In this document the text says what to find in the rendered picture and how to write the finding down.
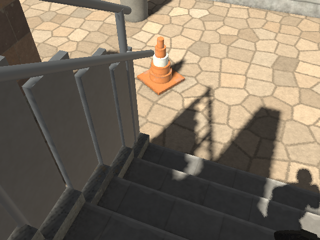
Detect right robot hand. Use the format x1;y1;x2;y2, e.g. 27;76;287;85
274;229;320;240

